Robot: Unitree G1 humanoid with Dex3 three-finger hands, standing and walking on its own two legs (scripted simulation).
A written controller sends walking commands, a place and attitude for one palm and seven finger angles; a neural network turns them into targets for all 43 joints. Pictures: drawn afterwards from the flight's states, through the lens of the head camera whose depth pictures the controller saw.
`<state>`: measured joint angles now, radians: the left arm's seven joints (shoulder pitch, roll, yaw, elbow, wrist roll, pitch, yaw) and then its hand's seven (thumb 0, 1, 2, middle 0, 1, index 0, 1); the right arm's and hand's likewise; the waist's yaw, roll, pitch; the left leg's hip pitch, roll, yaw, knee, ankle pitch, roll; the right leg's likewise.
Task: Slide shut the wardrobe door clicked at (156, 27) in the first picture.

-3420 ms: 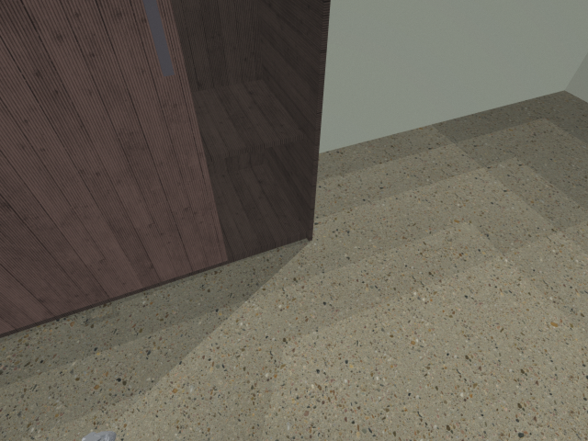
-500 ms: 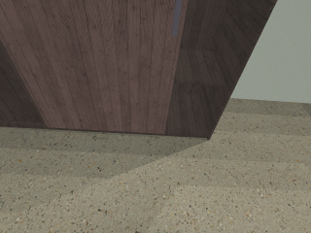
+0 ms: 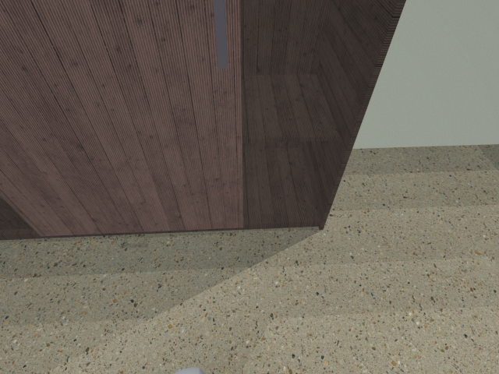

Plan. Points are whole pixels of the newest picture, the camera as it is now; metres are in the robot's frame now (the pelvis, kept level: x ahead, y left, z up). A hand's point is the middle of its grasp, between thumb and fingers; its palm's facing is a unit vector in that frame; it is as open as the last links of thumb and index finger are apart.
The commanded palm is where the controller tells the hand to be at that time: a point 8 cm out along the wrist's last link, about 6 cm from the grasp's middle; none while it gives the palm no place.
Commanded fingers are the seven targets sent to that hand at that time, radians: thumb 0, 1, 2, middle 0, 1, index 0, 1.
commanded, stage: take the last steps up to it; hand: left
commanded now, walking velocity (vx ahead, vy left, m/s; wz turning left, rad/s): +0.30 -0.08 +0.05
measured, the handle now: (220, 15) +0.79 +0.09 +0.21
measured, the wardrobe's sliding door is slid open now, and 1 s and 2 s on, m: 0.36 0.36 0.36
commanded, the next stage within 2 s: come to a stop and stand still in 0.56 s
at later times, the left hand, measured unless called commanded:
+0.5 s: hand (161, 339) +0.22 +0.18 -0.17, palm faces +0.03 -0.99 -0.12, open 7.4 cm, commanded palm none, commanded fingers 0.00 0.90 0.90 -0.20 -0.30 -0.20 -0.30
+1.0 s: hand (198, 246) +0.41 +0.13 -0.15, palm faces +0.05 -0.97 -0.24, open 7.3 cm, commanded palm none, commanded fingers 0.00 0.90 0.90 -0.20 -0.30 -0.20 -0.30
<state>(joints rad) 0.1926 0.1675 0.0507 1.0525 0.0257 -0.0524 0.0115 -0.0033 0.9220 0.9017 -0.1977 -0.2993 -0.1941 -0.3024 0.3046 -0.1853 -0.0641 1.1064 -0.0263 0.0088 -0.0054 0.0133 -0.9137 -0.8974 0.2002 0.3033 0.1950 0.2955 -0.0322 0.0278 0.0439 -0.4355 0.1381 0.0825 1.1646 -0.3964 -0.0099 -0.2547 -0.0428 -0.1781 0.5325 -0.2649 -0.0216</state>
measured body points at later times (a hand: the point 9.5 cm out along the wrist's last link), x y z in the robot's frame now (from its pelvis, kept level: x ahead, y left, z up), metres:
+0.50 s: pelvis +0.20 +0.01 +0.02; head +0.22 +0.04 +0.46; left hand +0.22 +0.24 -0.16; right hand +0.17 -0.23 -0.12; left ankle +0.15 +0.08 -0.73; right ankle +0.24 -0.16 -0.65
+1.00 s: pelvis +0.31 -0.05 +0.00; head +0.35 -0.07 +0.45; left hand +0.41 +0.18 -0.14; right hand +0.39 -0.29 -0.16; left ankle +0.30 +0.08 -0.66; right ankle +0.37 -0.16 -0.73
